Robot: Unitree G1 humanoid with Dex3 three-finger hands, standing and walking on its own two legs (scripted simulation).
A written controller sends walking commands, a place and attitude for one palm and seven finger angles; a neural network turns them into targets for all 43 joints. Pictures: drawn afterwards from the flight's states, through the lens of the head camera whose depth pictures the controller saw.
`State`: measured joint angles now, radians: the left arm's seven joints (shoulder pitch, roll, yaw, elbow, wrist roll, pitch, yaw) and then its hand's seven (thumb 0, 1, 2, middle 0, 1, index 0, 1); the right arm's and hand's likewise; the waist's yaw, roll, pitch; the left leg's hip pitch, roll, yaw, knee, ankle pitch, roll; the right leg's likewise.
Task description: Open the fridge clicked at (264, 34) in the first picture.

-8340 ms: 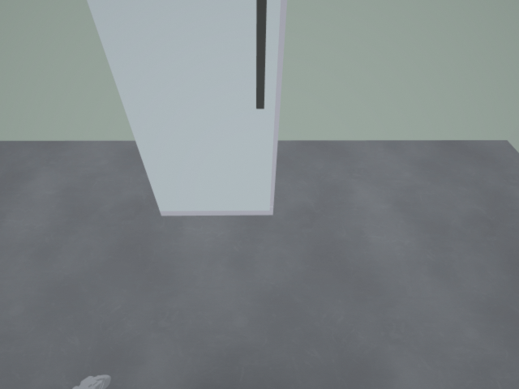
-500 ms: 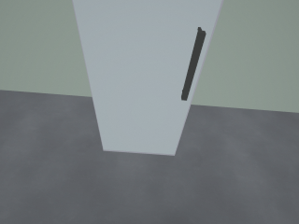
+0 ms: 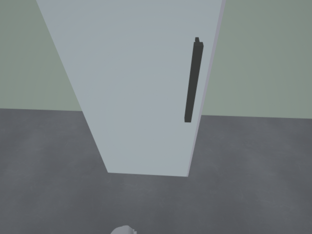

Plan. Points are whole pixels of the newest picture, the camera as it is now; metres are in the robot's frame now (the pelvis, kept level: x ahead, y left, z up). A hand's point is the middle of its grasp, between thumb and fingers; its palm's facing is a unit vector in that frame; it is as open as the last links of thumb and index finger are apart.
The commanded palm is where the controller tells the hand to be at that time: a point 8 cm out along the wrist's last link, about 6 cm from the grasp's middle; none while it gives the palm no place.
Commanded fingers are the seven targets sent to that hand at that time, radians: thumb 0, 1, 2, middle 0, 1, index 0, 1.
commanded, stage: take the last steps up to it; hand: right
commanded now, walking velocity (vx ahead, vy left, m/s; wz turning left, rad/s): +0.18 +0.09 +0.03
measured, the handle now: (191, 84) +0.59 -0.10 +0.07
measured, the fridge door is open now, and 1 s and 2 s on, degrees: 0 0 0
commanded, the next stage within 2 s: come to a stop and stand still in 0.08 s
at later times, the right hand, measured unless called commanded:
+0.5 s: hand out of the picture +0.18 -0.12 -0.17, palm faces +0.07 +0.97 -0.24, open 7.2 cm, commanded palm none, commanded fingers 0.00 -0.90 -0.90 0.20 0.30 0.20 0.30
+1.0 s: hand out of the picture -0.01 -0.17 -0.18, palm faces +0.08 +0.97 -0.23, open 7.4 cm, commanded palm none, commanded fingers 0.00 -0.90 -0.90 0.20 0.30 0.20 0.30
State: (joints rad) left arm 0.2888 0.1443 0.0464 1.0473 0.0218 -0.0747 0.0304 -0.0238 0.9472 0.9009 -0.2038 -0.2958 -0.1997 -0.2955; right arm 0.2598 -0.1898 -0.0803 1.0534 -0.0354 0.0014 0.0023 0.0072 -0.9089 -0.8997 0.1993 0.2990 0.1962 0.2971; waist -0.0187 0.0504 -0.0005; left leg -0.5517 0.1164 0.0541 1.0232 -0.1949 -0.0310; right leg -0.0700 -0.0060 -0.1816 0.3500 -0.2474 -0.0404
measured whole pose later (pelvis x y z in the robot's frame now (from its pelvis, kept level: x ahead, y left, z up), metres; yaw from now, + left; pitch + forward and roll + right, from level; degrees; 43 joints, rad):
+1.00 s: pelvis +0.03 +0.01 -0.01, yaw -1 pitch -1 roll -2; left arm 0.22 0.16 0.02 1.06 0.01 0.00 0.03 0.01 0.92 0.90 -0.20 -0.30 -0.20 -0.30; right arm 0.32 -0.18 -0.02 1.12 -0.02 0.03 -0.04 0.01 -0.91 -0.90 0.20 0.30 0.20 0.30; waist -0.04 0.03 0.02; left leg -0.17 0.05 0.01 0.49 -0.30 -0.02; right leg -0.22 0.03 -0.09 0.45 -0.21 -0.04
